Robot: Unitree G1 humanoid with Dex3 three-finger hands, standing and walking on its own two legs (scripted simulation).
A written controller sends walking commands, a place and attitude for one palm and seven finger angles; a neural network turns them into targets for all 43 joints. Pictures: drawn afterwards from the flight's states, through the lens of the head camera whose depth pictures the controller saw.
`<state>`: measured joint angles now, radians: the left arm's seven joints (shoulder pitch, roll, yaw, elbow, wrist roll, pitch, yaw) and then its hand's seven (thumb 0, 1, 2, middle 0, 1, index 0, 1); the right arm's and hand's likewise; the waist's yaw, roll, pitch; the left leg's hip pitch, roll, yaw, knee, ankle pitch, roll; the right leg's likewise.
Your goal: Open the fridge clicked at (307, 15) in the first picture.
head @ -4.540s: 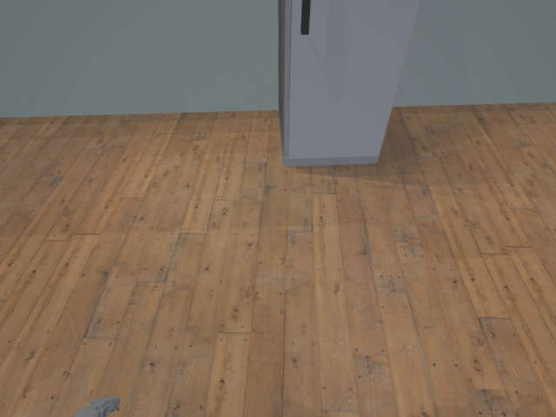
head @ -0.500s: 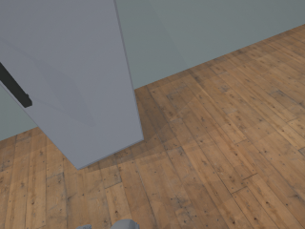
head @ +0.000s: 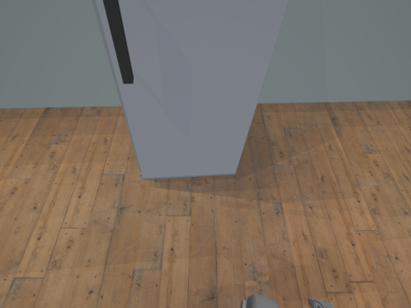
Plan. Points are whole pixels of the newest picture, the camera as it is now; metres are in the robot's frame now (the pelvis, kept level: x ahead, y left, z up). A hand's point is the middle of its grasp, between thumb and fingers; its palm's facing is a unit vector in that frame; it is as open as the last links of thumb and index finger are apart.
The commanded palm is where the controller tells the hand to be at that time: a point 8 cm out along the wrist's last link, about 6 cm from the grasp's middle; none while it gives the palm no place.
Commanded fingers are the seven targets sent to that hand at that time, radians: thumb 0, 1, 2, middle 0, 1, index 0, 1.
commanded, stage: turn to face it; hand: left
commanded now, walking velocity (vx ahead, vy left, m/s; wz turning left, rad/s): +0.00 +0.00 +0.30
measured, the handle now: (117, 20) +0.71 +0.30 +0.15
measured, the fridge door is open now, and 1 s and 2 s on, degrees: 0 0 0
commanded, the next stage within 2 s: take the last steps up to it in 0.26 s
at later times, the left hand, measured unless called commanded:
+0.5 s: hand out of the picture +0.02 +0.14 -0.14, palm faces +0.19 -0.95 -0.26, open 7.3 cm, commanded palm none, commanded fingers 0.00 0.90 0.90 -0.20 -0.30 -0.20 -0.30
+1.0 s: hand out of the picture -0.01 +0.20 -0.17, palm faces +0.24 -0.96 -0.15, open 7.3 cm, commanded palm none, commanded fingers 0.00 0.90 0.90 -0.20 -0.30 -0.20 -0.30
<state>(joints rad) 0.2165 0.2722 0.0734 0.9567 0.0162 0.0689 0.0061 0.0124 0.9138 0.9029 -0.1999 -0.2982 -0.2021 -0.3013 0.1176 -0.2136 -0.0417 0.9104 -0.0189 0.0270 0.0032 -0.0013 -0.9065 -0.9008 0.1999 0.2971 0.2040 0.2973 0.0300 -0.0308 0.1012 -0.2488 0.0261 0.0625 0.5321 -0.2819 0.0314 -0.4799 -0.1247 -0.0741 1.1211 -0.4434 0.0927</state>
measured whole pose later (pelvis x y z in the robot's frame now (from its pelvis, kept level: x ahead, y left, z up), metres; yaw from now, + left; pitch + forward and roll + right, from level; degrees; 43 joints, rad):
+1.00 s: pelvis +0.04 +0.02 +0.01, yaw +11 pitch -1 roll +0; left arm 0.32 0.19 0.06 1.10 0.03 0.01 -0.02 0.01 0.91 0.90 -0.20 -0.30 -0.20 -0.30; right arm 0.38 -0.12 -0.02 1.10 -0.02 -0.05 -0.02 0.00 -0.92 -0.90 0.20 0.30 0.20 0.30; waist 0.01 -0.04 0.02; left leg 0.00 0.00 0.12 0.30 -0.29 0.04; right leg -0.54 -0.11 -0.06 1.04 -0.24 0.02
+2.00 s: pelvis +0.24 +0.02 +0.00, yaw +6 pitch -1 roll -1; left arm 0.21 0.21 0.07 1.02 0.02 0.07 0.03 0.01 0.91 0.90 -0.20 -0.30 -0.20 -0.30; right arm 0.09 -0.15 -0.06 1.01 -0.02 0.02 -0.04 -0.01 -0.92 -0.90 0.20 0.30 0.21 0.30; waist 0.01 0.00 0.12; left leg -0.33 0.09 0.13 0.48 -0.12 0.02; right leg -0.38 -0.03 -0.01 0.95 -0.50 0.04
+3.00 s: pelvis +0.21 +0.04 +0.00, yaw +8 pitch -2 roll +0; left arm 0.23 0.17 0.00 1.14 0.01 0.01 0.03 0.01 0.92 0.90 -0.20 -0.30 -0.20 -0.30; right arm 0.24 -0.16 -0.02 1.11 -0.01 -0.01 -0.03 0.00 -0.94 -0.90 0.20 0.30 0.20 0.30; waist 0.01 -0.02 0.04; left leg -0.12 0.00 0.07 0.43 -0.28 0.02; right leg -0.17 -0.10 -0.02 0.42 -0.21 0.08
